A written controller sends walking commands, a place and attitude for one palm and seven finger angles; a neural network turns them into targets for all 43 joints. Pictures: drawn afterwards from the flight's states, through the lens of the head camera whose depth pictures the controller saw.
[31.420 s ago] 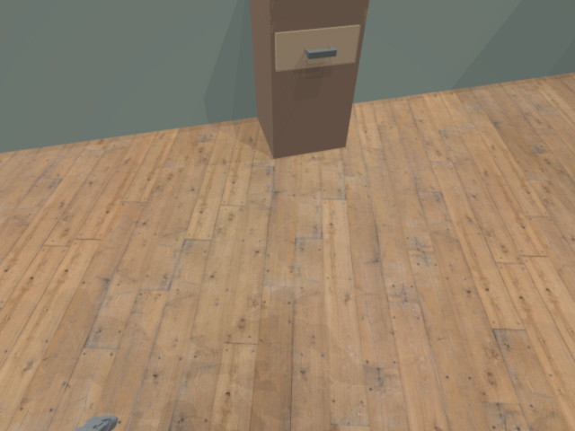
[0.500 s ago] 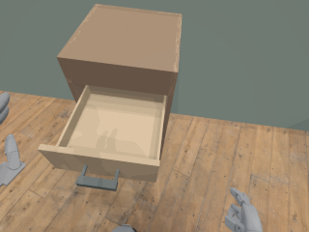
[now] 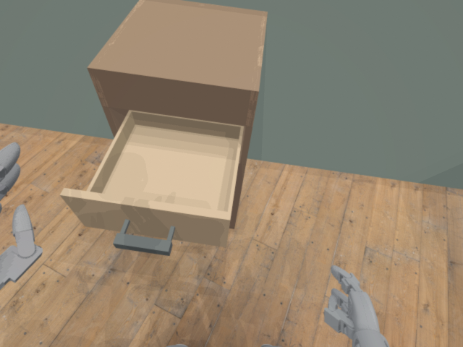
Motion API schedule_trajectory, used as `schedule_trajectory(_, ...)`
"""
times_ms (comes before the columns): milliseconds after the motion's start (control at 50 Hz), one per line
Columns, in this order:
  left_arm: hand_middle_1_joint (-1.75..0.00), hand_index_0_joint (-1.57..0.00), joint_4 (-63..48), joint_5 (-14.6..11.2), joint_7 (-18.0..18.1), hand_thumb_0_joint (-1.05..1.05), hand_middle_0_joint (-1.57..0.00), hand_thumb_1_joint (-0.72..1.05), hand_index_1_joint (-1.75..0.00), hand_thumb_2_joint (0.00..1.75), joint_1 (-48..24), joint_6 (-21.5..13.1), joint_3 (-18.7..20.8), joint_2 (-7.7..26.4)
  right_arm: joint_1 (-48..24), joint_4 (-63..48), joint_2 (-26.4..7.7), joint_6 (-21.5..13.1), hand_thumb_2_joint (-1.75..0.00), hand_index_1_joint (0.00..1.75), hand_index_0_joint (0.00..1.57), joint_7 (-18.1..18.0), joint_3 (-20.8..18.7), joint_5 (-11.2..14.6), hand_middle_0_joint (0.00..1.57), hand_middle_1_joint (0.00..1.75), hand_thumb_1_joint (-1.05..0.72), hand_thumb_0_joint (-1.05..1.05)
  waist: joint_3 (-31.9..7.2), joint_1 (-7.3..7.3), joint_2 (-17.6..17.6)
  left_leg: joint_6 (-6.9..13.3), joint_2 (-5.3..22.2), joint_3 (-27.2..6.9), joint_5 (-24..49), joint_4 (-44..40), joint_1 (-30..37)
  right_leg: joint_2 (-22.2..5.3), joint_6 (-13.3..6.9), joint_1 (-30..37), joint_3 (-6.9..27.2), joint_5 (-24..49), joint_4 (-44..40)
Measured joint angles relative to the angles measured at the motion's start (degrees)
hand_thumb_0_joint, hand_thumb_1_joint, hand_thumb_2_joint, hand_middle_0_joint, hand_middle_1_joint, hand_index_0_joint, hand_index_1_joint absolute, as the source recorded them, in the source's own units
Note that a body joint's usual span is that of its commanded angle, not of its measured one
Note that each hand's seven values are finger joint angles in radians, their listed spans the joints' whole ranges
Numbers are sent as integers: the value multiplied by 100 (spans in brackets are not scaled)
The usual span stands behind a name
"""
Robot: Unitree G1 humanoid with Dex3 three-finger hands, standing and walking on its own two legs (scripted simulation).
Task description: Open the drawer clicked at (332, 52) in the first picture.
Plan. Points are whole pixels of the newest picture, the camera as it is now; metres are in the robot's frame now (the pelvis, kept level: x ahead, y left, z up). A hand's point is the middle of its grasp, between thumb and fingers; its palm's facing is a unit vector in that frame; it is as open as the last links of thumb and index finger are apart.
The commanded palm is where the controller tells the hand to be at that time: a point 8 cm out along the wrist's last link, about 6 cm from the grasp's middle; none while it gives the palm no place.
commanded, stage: step back with the hand held close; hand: left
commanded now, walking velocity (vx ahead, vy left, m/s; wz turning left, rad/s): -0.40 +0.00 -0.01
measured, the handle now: (146, 235) +0.36 +0.22 -0.18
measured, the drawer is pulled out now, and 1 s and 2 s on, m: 0.30 0.30 0.30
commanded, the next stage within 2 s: stop stepping back and stand still in 0.04 s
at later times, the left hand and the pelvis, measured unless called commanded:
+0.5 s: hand out of the picture +0.07 +0.18 +0.16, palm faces +0.35 -0.81 -0.48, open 7.4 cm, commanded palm +0.00 +0.24 +0.18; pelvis -0.11 -0.05 +0.00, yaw +4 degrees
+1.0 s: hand out of the picture +0.06 +0.22 +0.16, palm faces +0.39 -0.81 -0.44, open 7.4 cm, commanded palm +0.00 +0.26 +0.18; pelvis -0.12 -0.03 +0.00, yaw +3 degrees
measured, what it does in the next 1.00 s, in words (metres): walks backwards: right foot, then left foot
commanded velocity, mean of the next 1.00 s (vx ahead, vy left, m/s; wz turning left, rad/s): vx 0.07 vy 0.05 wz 0.00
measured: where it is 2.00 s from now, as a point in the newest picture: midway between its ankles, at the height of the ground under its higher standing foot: outside the picture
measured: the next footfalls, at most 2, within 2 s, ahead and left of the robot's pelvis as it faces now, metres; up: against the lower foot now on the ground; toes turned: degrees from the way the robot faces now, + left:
right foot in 0.12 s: -0.05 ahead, -0.13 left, +0.00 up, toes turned +1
left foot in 0.48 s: -0.13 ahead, +0.08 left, +0.00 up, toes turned +5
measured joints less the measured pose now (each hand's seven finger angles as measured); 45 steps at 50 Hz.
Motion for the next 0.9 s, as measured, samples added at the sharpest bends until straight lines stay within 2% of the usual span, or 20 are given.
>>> schedule_trajectory(60, -30, -21, -125, -11, -49, 2, -21, 89, -30, 90, -6, -46, -84, -33, -17, -6, 61, -57, -90, 30, 21, 73, 110, -27, 20, 30, -90, 1, -12, 40, 91, -100, 165, 21, 155, -54, -118, -33, 20, 447, -68, 91, -562)
schedule_trajectory(120, -30, -21, -114, -26, -124, 1, -21, 89, -30, 90, -93, -121, 16, 107, -78, -28, 83, -55, -90, 30, 21, 109, 197, -25, 20, 30, -90, 1, -5, 38, 131, -228, 263, 16, 269, 78, -408, -89, 29, 959, -70, 510, -1464)
schedule_trajectory(140, -30, -21, -46, -26, -173, 1, -21, 89, -30, 90, -185, -158, 11, 99, -136, -13, 40, -34, -90, 30, 21, 118, 199, -9, 20, 30, -90, 1, 69, 42, 279, -277, 382, -60, 300, 151, -500, 35, -52, 990, -136, 543, -1620)
schedule_trajectory(180, -30, -21, 51, -19, -253, 1, -21, 88, -30, 89, -272, -207, -38, 87, -165, 2, -61, 61, -89, 30, 21, 146, 156, 55, 20, 30, -90, 1, 211, -33, 552, -231, 522, -267, 189, 297, -618, 251, -246, 1007, -301, 729, -1744)
schedule_trajectory(220, -30, -22, 81, -16, -264, 1, -21, 88, -30, 89, -94, -224, -70, 121, -27, 16, -106, 199, -89, 30, 21, 156, 87, 181, 20, 30, -90, 1, 129, -70, 429, -173, 225, -318, -584, 1262, -809, 155, -361, 890, -279, 816, -1685)
schedule_trajectory(260, -31, -22, 176, -5, -185, 1, -22, 88, -30, 89, 209, -182, -80, 77, 156, 28, -175, 346, -89, 30, 21, 77, 48, 213, 20, 30, -90, 1, -34, -149, 269, -153, -90, -225, -955, 2174, -831, 8, -403, 847, -209, 886, -1728)
schedule_trajectory(300, -31, -22, 359, 33, -95, 1, -22, 88, -30, 89, 427, -107, -80, 18, 343, 30, -271, 427, -89, 30, 21, -31, 8, 225, 20, 30, -90, 2, -182, -243, 181, -130, -234, -58, -1091, 2388, -586, -95, -405, 867, -182, 980, -1841)
schedule_trajectory(340, -31, -22, 545, 79, -24, 1, -22, 88, -30, 89, 464, -32, -95, -4, 528, 39, -388, 409, -90, 30, 21, -125, -42, 237, 20, 30, -90, 2, -270, -287, 121, -60, -267, 81, -1245, 2027, -162, -166, -404, 899, -207, 1065, -1938)
schedule_trajectory(400, -31, -22, 687, 140, 55, 1, -22, 88, -30, 89, 339, 25, -170, -83, 733, 87, -583, 294, -90, 30, 20, -183, -120, 228, 20, 30, -90, 2, -307, -295, 85, 82, -226, 175, -1281, 972, 554, -220, -401, 918, -318, 1178, -2044)
schedule_trajectory(460, -31, -22, 563, 157, 81, 1, -22, 88, -30, 89, 216, -5, -275, -163, 823, 79, -766, 147, -90, 30, 20, -168, -200, 216, 20, 30, -90, 2, -199, -322, 184, 216, -71, 185, -707, -373, 1271, -186, -369, 908, -531, 1242, -2023)
schedule_trajectory(480, -31, -22, 496, 161, 70, 1, -22, 88, -30, 89, 174, -47, -302, -157, 816, 77, -797, 94, -90, 30, 20, -157, -242, 217, 20, 30, -90, 2, -129, -326, 230, 160, -5, 172, -604, -632, 1404, -168, -354, 887, -610, 1242, -1966)
schedule_trajectory(520, -31, -22, 441, 171, 41, 1, -22, 88, -30, 89, 139, -115, -284, -97, 733, 101, -722, 63, -90, 30, 20, -120, -272, 237, 20, 30, -91, 2, 21, -240, 100, -7, -72, 230, -513, -680, 1474, -249, -322, 912, -568, 1283, -1921)
schedule_trajectory(560, -31, -22, 408, 178, 36, 1, -22, 88, -30, 89, 229, -159, -213, -18, 704, 20, -641, 32, -90, 30, 20, -94, -227, 242, 20, 30, -91, 2, 31, -208, 73, -44, -96, 270, -503, -582, 1449, -274, -291, 910, -525, 1328, -1895)
schedule_trajectory(640, -31, -22, 523, 171, 50, 1, -22, 88, -30, 89, 271, -210, -106, 53, 714, -51, -433, -65, -90, 30, 20, -100, -88, 235, 20, 30, -90, 2, -114, -159, 194, 28, -54, 271, -668, -234, 1314, -211, -253, 878, -478, 1262, -1779)
schedule_trajectory(740, -30, -22, 830, 196, 75, 1, -21, 88, -30, 89, -67, -169, -198, -247, 716, 61, -247, -70, -90, 30, 20, -75, 100, 190, 20, 30, -90, 2, -245, -64, 312, 158, -37, 187, -875, 78, 1157, -84, -309, 876, -383, 1339, -1816)
schedule_trajectory(800, -30, -21, 921, 210, 84, 1, -21, 88, -30, 90, -221, -91, -315, -422, 705, 130, -190, -44, -90, 30, 21, -52, 189, 156, 20, 30, -90, 2, -225, -29, 286, 152, -58, 182, -807, 43, 1180, -73, -281, 897, -334, 1360, -1857)
schedule_trajectory(900, -30, -21, 772, 225, 93, 1, -21, 88, -30, 90, -262, -3, -362, -362, 743, 126, -112, -78, -90, 30, 21, -32, 258, 129, 20, 30, -90, 2, -116, -107, 148, 108, -140, 179, -758, -114, 1294, -117, -210, 952, -259, 1374, -1871)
